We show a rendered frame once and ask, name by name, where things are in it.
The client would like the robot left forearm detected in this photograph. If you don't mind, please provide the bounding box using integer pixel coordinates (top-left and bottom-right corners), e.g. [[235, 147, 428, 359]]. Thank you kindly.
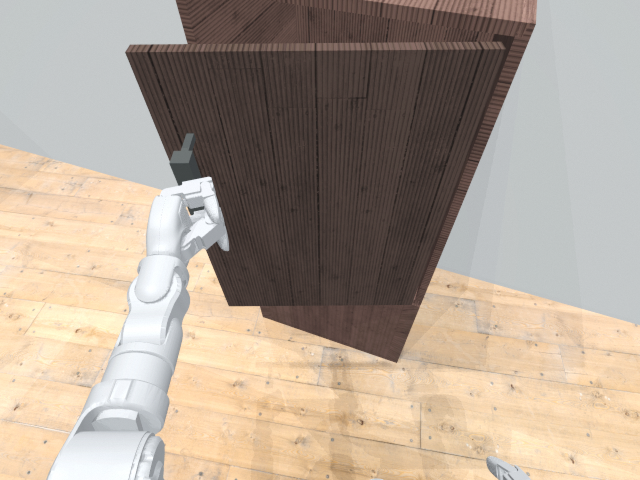
[[46, 254, 190, 480]]

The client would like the robot left hand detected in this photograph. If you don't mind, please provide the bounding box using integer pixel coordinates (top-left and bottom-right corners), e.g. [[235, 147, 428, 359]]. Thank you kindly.
[[146, 177, 229, 268]]

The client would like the left robot upper arm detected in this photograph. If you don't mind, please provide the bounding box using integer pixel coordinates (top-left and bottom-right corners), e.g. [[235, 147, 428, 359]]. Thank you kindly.
[[52, 431, 165, 480]]

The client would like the handle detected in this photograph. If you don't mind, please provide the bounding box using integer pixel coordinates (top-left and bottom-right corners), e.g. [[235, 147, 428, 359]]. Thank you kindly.
[[169, 133, 204, 215]]

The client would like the robot right hand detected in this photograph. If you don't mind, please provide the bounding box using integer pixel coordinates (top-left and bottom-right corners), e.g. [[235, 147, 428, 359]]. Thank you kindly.
[[486, 456, 531, 480]]

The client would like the cupboard door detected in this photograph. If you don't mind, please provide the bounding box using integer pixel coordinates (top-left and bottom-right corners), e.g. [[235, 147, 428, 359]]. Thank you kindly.
[[125, 42, 506, 306]]

